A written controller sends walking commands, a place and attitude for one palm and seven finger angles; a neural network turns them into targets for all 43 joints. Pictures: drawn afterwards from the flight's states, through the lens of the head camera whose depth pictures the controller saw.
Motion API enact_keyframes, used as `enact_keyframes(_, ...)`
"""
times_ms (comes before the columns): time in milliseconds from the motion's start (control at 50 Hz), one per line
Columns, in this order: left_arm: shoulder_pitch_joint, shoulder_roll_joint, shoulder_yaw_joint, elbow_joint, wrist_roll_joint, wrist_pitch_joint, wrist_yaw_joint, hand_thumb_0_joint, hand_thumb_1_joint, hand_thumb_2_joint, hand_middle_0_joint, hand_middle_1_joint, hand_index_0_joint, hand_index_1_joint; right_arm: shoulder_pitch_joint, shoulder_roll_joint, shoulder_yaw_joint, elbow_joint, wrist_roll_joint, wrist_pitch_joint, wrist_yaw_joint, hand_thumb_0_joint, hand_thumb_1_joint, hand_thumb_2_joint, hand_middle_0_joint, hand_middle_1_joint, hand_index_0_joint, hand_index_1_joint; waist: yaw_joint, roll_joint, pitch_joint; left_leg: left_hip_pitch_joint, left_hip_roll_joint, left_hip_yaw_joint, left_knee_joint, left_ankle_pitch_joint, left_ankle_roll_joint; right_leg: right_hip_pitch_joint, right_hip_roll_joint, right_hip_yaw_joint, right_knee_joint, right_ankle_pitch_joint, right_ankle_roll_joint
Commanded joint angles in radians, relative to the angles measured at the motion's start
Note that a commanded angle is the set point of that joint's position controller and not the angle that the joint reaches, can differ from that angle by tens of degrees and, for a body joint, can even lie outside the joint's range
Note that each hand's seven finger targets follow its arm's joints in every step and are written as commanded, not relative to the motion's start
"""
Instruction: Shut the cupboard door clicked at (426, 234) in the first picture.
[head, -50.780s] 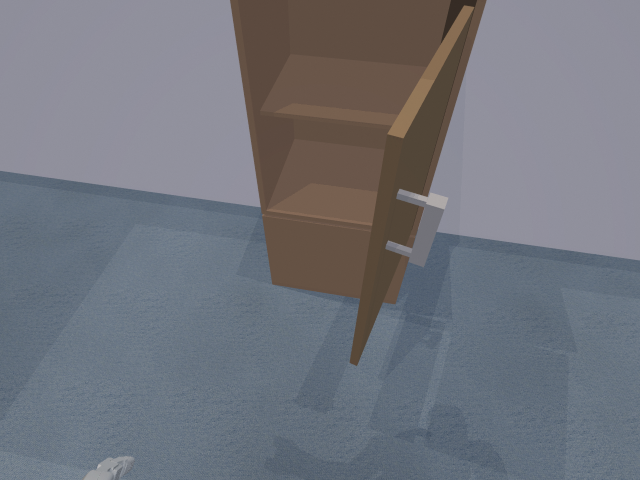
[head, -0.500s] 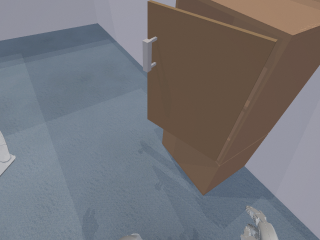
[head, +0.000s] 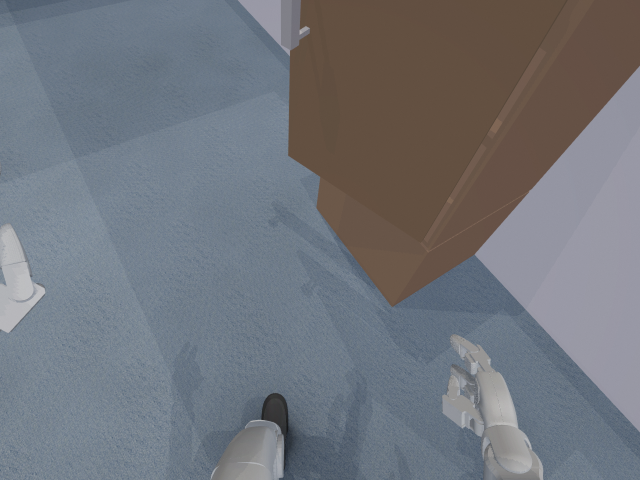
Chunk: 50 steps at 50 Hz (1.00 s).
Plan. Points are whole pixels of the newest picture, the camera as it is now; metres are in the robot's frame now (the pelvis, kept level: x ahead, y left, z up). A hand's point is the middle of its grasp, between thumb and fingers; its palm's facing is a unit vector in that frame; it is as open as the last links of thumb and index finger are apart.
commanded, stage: stop stepping back and stand still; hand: left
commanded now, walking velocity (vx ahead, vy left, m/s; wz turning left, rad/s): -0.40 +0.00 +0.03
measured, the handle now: (298, 6) +0.83 +0.16 +0.09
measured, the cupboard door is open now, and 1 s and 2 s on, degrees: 19 19 19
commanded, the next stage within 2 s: let the arm hang, fingers relaxed in 0.78 s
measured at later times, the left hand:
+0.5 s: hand out of the picture +0.17 +0.28 +0.15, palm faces +0.32 -0.88 -0.34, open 7.5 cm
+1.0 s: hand (56, 465) +0.11 +0.29 -0.02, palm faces +0.22 -0.92 -0.32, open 7.4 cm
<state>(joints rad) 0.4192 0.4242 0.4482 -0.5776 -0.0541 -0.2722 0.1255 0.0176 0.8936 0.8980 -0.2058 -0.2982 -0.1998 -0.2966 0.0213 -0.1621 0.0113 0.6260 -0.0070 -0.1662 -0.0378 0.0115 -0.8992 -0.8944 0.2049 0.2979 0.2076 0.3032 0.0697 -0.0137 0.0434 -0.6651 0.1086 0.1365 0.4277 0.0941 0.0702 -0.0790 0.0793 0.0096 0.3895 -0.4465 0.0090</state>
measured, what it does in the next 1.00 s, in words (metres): steps on the spot: left foot, then right foot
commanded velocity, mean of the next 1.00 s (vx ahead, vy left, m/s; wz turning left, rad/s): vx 0.07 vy -0.02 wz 0.00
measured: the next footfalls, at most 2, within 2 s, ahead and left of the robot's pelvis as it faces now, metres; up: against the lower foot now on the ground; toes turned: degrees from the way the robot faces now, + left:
left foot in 0.34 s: +0.01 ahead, +0.18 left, +0.00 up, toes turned +4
right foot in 0.72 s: -0.09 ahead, -0.05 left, +0.00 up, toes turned -5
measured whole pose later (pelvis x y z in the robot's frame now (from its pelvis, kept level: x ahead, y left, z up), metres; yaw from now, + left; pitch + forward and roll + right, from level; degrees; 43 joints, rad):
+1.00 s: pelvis -0.08 +0.06 +0.00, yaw +2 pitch -1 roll -1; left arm 0.33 0.25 0.12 0.22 0.02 0.02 0.04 0.01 0.90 0.90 -0.20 -0.30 -0.19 -0.29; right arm 0.22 -0.31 -0.02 0.75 -0.02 -0.01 -0.01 0.01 -0.90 -0.89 0.20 0.30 0.20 0.30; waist 0.01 0.03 -0.07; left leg -0.41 0.03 0.02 0.71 -0.29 0.00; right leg -0.21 -0.03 -0.13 0.69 -0.45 0.00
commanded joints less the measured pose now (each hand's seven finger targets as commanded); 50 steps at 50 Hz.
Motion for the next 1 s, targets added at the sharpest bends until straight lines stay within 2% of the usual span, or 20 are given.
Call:
enact_keyframes(0,0.078,0.303,0.237,-0.348,-0.017,-0.095,0.002,0.0,0.9,0.9,-0.2,-0.3,-0.2,-0.3,0.051,-0.153,-0.08,-0.132,0.013,-0.02,-0.005,0.0,-0.9,-0.9,0.2,0.3,0.2,0.3,-0.013,0.147,-0.588,0.828,0.086,-0.166,0.127,0.48,-0.038,-0.139,-0.04,-0.029,0.008,0.44,0.035)
enact_keyframes(80,0.248,0.331,0.309,-0.247,-0.064,-0.081,-0.019,0.0,0.9,0.9,-0.2,-0.3,-0.2,-0.3,0.012,-0.127,-0.051,-0.209,0.052,0.037,-0.029,0.0,-0.9,-0.9,0.2,0.3,0.2,0.3,-0.067,-0.061,-0.358,0.665,-0.022,-0.087,0.214,-0.033,-0.054,-0.303,-0.198,0.039,0.021,0.642,0.045)
enact_keyframes(140,0.208,0.283,0.247,-0.099,-0.053,-0.013,0.001,0.0,0.9,0.9,-0.2,-0.3,-0.2,-0.3,0.045,-0.145,-0.041,-0.18,0.031,0.082,-0.052,0.0,-0.9,-0.9,0.2,0.3,0.2,0.3,-0.105,0.039,-0.045,0.516,-0.067,-0.13,0.335,-0.357,-0.095,-0.563,-0.284,0.176,-0.16,-0.054,-0.067)
enact_keyframes(200,-0.068,0.256,0.15,0.062,-0.01,0.036,0.031,0.0,0.9,0.9,-0.2,-0.3,-0.2,-0.3,0.086,-0.181,-0.052,-0.124,0.012,0.093,-0.062,0.0,-0.9,-0.9,0.2,0.3,0.2,0.3,-0.118,-0.084,0.23,0.306,-0.037,-0.234,0.633,-0.451,-0.105,-0.736,-0.417,0.339,-0.315,-0.372,-0.181)
enact_keyframes(260,-0.285,0.142,-0.044,0.264,0.02,0.051,0.025,0.0,0.9,0.9,-0.2,-0.3,-0.2,-0.3,0.08,-0.189,-0.031,-0.129,0.03,0.067,-0.065,0.0,-0.9,-0.9,0.2,0.3,0.2,0.3,-0.12,-0.171,0.376,0.191,-0.013,-0.176,0.459,-0.444,-0.07,-0.533,-0.308,0.135,-0.206,-0.011,-0.121)
enact_keyframes(340,-0.343,0.142,-0.094,0.054,0.039,0.041,0.035,0.0,0.9,0.9,-0.2,-0.3,-0.2,-0.3,0.112,-0.22,-0.056,-0.131,0.034,0.034,-0.075,0.0,-0.9,-0.9,0.2,0.3,0.2,0.3,-0.092,0.085,0.12,0.437,-0.066,-0.165,0.058,0.065,-0.02,-0.242,-0.16,-0.024,0.254,0.69,-0.02)
enact_keyframes(380,-0.156,0.222,0.024,-0.244,0.027,0.005,0.041,0.0,0.9,0.9,-0.2,-0.3,-0.2,-0.3,0.162,-0.179,-0.059,-0.181,0.02,0.008,-0.041,0.0,-0.9,-0.9,0.2,0.3,0.2,0.3,-0.074,0.315,-0.204,0.73,0.093,-0.419,0.058,0.618,0.056,-0.308,-0.036,-0.038,0.503,0.2,0.002)
enact_keyframes(400,-0.072,0.277,0.086,-0.35,0.011,-0.022,0.027,0.0,0.9,0.9,-0.2,-0.3,-0.2,-0.3,0.151,-0.174,-0.059,-0.172,0.006,-0.014,-0.02,0.0,-0.9,-0.9,0.2,0.3,0.2,0.3,-0.064,0.305,-0.295,0.725,0.144,-0.478,0.007,0.553,0.047,-0.275,-0.027,0.012,0.576,-0.061,-0.013)
enact_keyframes(420,-0.014,0.241,0.074,-0.4,0.005,-0.031,0.011,0.0,0.9,0.9,-0.2,-0.3,-0.2,-0.3,0.126,-0.167,-0.066,-0.16,0.002,-0.019,0.003,0.0,-0.9,-0.9,0.2,0.3,0.2,0.3,-0.065,0.204,-0.339,0.584,0.162,-0.471,-0.085,0.097,0.022,-0.181,-0.035,0.04,0.607,-0.124,-0.008)
enact_keyframes(500,0.286,0.345,0.277,-0.468,-0.022,-0.027,0.045,0.0,0.9,0.9,-0.2,-0.3,-0.2,-0.3,0.13,-0.161,-0.064,-0.159,-0.001,-0.019,0.01,0.0,-0.9,-0.9,0.2,0.3,0.2,0.3,-0.059,0.299,-0.323,0.518,0.116,-0.34,-0.172,-0.323,-0.003,-0.204,-0.038,-0.041,0.451,-0.014,0.005)
enact_keyframes(560,0.338,0.267,0.256,-0.298,-0.04,-0.004,0.047,0.0,0.9,0.9,-0.2,-0.3,-0.2,-0.3,0.132,-0.138,-0.045,-0.149,-0.014,0.024,-0.005,0.0,-0.9,-0.9,0.2,0.3,0.2,0.3,-0.083,0.4,-0.24,0.39,0.093,-0.24,-0.241,-0.525,-0.031,-0.122,-0.013,-0.107,0.291,-0.024,-0.005)
enact_keyframes(640,0.27,0.198,0.18,-0.015,-0.043,0.067,0.035,0.0,0.9,0.9,-0.2,-0.3,-0.2,-0.3,0.15,-0.158,-0.05,-0.137,0.001,0.07,-0.036,0.0,-0.9,-0.9,0.2,0.3,0.2,0.3,-0.096,0.247,-0.136,0.269,0.073,-0.197,-0.241,-0.699,-0.075,0.008,0.01,-0.16,0.041,0.009,-0.025)
enact_keyframes(680,0.248,0.166,0.126,0.092,-0.029,0.104,0.03,0.0,0.9,0.9,-0.2,-0.3,-0.2,-0.3,0.153,-0.159,-0.05,-0.134,0.01,0.096,-0.038,0.0,-0.9,-0.9,0.2,0.3,0.2,0.3,-0.093,0.027,-0.112,0.227,0.012,-0.148,-0.067,-0.666,-0.078,0.015,-0.082,-0.044,-0.072,0.012,-0.059)
enact_keyframes(720,0.139,0.142,0.055,0.092,-0.024,0.123,0.034,0.0,0.9,0.9,-0.2,-0.3,-0.2,-0.3,0.14,-0.153,-0.044,-0.13,0.01,0.117,-0.031,0.0,-0.9,-0.9,0.2,0.3,0.2,0.3,-0.09,-0.191,-0.064,0.218,-0.056,-0.119,0.276,-0.474,-0.079,-0.163,-0.34,0.281,-0.232,-0.101,-0.159)
enact_keyframes(740,0.061,0.17,0.055,0.062,-0.02,0.114,0.043,0.0,0.9,0.9,-0.2,-0.3,-0.2,-0.3,0.123,-0.165,-0.039,-0.128,0.003,0.106,-0.03,0.0,-0.9,-0.9,0.2,0.3,0.2,0.3,-0.082,-0.207,-0.031,0.178,-0.05,-0.131,0.354,-0.43,-0.077,-0.174,-0.396,0.31,-0.244,0.039,-0.198)
enact_keyframes(780,-0.048,0.106,-0.03,0.062,0.003,0.118,0.046,0.0,0.9,0.9,-0.2,-0.3,-0.2,-0.3,0.128,-0.17,-0.044,-0.116,0.023,0.08,-0.03,0.0,-0.9,-0.9,0.2,0.3,0.2,0.3,-0.089,-0.289,-0.066,0.149,-0.051,-0.151,0.38,-0.452,-0.072,-0.102,-0.337,0.19,-0.133,0.195,-0.172)
enact_keyframes(840,-0.245,0.137,-0.059,-0.053,0.033,0.093,0.06,0.0,0.9,0.9,-0.2,-0.3,-0.2,-0.3,0.068,-0.158,-0.032,-0.122,0.019,0.052,-0.055,0.0,-0.9,-0.9,0.2,0.3,0.2,0.3,-0.078,-0.143,-0.024,0.242,-0.065,-0.089,0.257,-0.383,-0.058,-0.129,-0.299,0.093,-0.058,0.417,-0.142)
enact_keyframes(860,-0.079,-0.043,-0.324,0.682,0.105,0.224,-0.077,0.0,0.9,0.9,-0.2,-0.3,-0.2,-0.3,0.105,-0.278,-0.077,0.04,-0.017,0.026,0.05,0.0,-0.9,-0.9,0.2,0.3,0.2,0.3,-0.124,-0.034,0.068,0.272,-0.012,-0.09,0.286,-0.204,-0.049,-0.284,-0.34,-0.108,0.171,0.669,-0.098)
enact_keyframes(920,0.026,-0.137,-0.366,0.764,0.074,0.306,-0.117,0.0,0.9,0.9,-0.2,-0.3,-0.2,-0.3,0.17,-0.243,-0.05,0.019,-0.016,0.118,0.04,0.0,-0.9,-0.9,0.2,0.3,0.2,0.3,-0.059,0.183,-0.072,0.336,0.076,-0.263,0.12,0.062,0.026,-0.261,-0.152,-0.085,0.28,0.187,0.006)
enact_keyframes(980,-0.054,-0.082,-0.377,0.914,0.086,0.286,-0.121,0.0,0.9,0.9,-0.2,-0.3,-0.2,-0.3,0.129,-0.209,-0.032,0.013,-0.028,0.137,0.031,0.0,-0.9,-0.9,0.2,0.3,0.2,0.3,-0.056,-0.085,-0.02,0.271,-0.019,-0.188,0.171,-0.089,-0.031,-0.184,-0.209,-0.006,0.072,0.298,-0.032)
